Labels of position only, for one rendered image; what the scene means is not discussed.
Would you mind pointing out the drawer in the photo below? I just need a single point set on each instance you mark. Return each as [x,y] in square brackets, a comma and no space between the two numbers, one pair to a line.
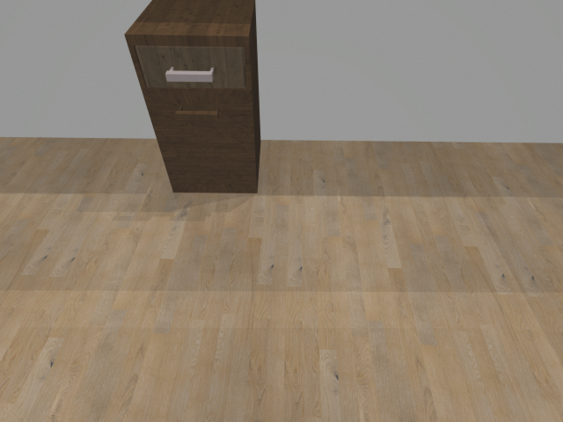
[228,64]

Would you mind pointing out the handle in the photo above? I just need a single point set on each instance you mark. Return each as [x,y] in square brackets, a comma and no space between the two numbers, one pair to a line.
[197,115]
[189,76]

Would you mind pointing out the cabinet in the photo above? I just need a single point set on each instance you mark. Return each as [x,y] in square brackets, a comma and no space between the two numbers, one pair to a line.
[204,156]

